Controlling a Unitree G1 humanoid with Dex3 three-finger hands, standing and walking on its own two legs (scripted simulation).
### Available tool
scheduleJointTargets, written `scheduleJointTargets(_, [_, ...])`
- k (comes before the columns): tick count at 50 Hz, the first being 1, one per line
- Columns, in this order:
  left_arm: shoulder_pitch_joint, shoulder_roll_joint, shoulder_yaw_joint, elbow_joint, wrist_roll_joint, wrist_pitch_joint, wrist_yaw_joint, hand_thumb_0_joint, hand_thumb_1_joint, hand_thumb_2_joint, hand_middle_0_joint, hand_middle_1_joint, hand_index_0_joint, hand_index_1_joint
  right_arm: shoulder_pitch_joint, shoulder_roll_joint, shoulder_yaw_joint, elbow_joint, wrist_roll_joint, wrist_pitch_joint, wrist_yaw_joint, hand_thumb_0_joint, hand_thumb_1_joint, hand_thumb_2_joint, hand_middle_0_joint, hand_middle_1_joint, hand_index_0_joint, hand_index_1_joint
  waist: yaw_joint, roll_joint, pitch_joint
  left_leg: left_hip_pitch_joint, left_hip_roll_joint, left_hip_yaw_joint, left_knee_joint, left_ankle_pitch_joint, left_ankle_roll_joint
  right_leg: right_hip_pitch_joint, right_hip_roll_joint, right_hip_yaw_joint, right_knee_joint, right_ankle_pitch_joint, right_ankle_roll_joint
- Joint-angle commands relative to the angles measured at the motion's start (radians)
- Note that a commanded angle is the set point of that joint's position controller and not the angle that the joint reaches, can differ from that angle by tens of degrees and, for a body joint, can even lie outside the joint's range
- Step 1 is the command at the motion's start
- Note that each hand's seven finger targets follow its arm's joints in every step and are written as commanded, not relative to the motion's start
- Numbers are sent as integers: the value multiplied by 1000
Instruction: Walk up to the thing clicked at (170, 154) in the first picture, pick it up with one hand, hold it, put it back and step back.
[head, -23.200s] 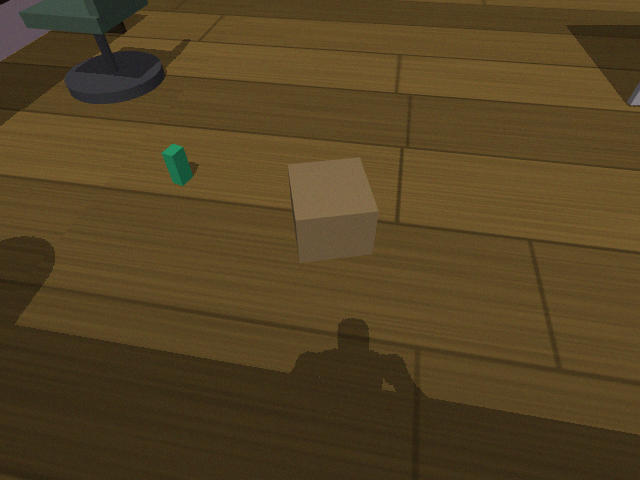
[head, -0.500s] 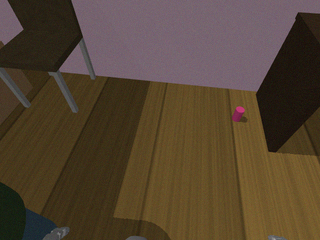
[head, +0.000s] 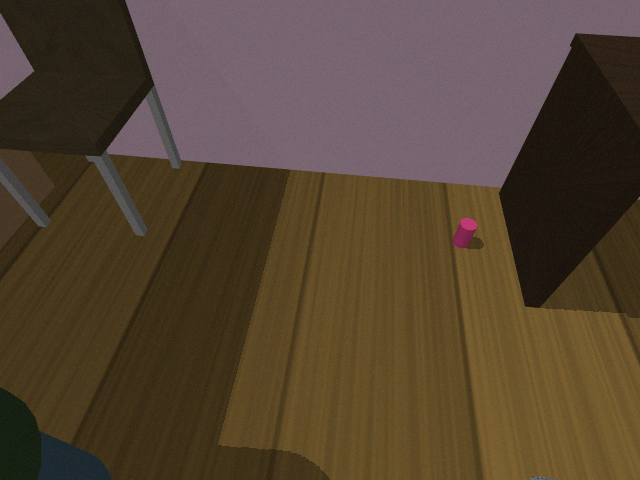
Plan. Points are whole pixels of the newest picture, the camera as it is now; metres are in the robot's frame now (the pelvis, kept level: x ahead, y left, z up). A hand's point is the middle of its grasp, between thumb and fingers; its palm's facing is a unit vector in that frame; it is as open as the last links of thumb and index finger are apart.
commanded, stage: stand
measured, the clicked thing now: out of the picture -0.46 -0.49 -0.69
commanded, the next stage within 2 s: none
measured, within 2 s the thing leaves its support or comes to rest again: neither
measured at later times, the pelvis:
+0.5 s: pelvis +0.01 -0.01 +0.00, yaw -1 degrees
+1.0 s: pelvis +0.02 -0.02 +0.00, yaw -1 degrees
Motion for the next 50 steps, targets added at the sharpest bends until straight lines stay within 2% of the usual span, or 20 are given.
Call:
scheduleJointTargets(1, [-47,220,44,-60,7,-23,19,0,900,900,-200,-300,-200,-300,-58,-218,-44,-60,2,-22,-14,0,-900,-900,200,300,200,300,-6,17,-106,29,114,-83,-68,109,24,21,-101,106,-83,45,-36])
scheduleJointTargets(6, [-42,217,46,-63,6,-18,19,0,900,900,-200,-300,-200,-300,-47,-213,-42,-54,-1,-25,-16,0,-900,-900,200,300,200,300,-5,24,-106,34,116,-76,-85,111,19,16,-99,106,-71,44,-41])
scheduleJointTargets(8, [-36,215,47,-64,6,-19,19,0,900,900,-200,-300,-200,-300,-46,-209,-41,-53,-2,-26,-17,0,-900,-900,200,300,200,300,1,16,-107,29,122,-77,-81,156,19,28,-99,105,-65,61,-41])
scheduleJointTargets(10, [-34,212,47,-63,5,-18,18,0,900,900,-200,-300,-200,-300,-35,-215,-41,-49,-1,-26,-18,0,-900,-900,200,300,200,300,-3,13,-105,24,117,-75,-87,126,19,28,-97,105,-69,53,-40])
scheduleJointTargets(11, [-33,212,47,-64,5,-19,19,0,900,900,-200,-300,-200,-300,-41,-214,-40,-51,0,-28,-17,0,-900,-900,200,300,200,300,0,11,-110,33,122,-76,-79,171,21,38,-101,107,-65,89,-40])
scheduleJointTargets(12, [-30,208,44,-65,6,-19,19,0,900,900,-200,-300,-200,-300,-46,-206,-37,-54,0,-27,-16,0,-900,-900,200,300,200,300,0,-1,-99,33,121,-77,-81,177,17,25,-98,103,-69,80,-38])
scheduleJointTargets(14, [-36,208,45,-68,6,-19,20,0,900,900,-200,-300,-200,-300,-29,-212,-38,-49,0,-25,-16,0,-900,-900,200,300,200,300,-7,-1,-99,34,122,-73,-82,149,19,25,-98,106,-76,65,-37])
scheduleJointTargets(20, [-32,204,43,-73,5,-17,17,0,900,900,-200,-300,-200,-300,-31,-212,-34,-48,0,-26,-16,0,-900,-900,200,300,200,300,-6,1,-101,52,122,-67,-79,159,12,14,-95,108,-77,74,-37])
scheduleJointTargets(22, [-35,212,44,-79,6,-19,20,0,900,900,-200,-300,-200,-300,-28,-216,-37,-49,-1,-24,-17,0,-900,-900,200,300,200,300,-7,-6,-116,57,126,-64,-71,189,13,30,-100,109,-76,114,-38])
scheduleJointTargets(23, [-29,213,44,-78,7,-19,20,0,900,900,-200,-300,-200,-300,-30,-214,-37,-49,-2,-25,-17,0,-900,-900,200,300,200,300,-4,-5,-129,70,127,-59,-61,238,14,42,-101,106,-65,176,-36])
scheduleJointTargets(24, [-27,209,42,-77,5,-20,20,0,900,900,-200,-300,-200,-300,-25,-214,-34,-46,1,-24,-17,0,-900,-900,200,300,200,300,-9,-6,-114,66,126,-60,-66,213,14,26,-99,108,-74,156,-35])
scheduleJointTargets(25, [-28,219,44,-80,6,-21,21,0,900,900,-200,-300,-200,-300,-23,-211,-35,-47,0,-24,-18,0,-900,-900,200,300,200,300,-8,-6,-130,71,126,-55,-60,237,14,49,-102,107,-66,196,-36])
scheduleJointTargets(27, [-31,211,43,-82,5,-20,22,0,900,900,-200,-300,-200,-300,-21,-211,-33,-47,0,-22,-18,0,-900,-900,200,300,200,300,-8,-12,-113,54,124,-53,-63,212,13,42,-99,104,-70,174,-33])
scheduleJointTargets(29, [-32,216,45,-83,3,-19,21,0,900,900,-200,-300,-200,-300,-20,-212,-32,-46,-1,-22,-19,0,-900,-900,200,300,200,300,-7,0,-126,69,129,-52,-65,235,13,48,-100,107,-66,189,-36])
scheduleJointTargets(33, [-32,214,44,-80,4,-16,22,0,900,900,-200,-300,-200,-300,-24,-210,-30,-47,1,-21,-18,0,-900,-900,200,300,200,300,-7,-4,-91,44,126,-58,-78,189,8,37,-94,104,-83,123,-34])
scheduleJointTargets(44, [-21,212,43,-86,6,-16,20,0,900,900,-200,-300,-200,-300,-17,-215,-28,-53,1,-25,-21,0,-900,-900,200,300,200,300,-4,13,-113,78,133,-49,-67,252,11,44,-93,105,-69,195,-39])
scheduleJointTargets(50, [-19,212,40,-84,5,-17,21,0,900,900,-200,-300,-200,-300,-11,-213,-24,-53,2,-22,-20,0,-900,-900,200,300,200,300,-9,2,-92,65,131,-49,-75,210,12,39,-92,108,-83,168,-37])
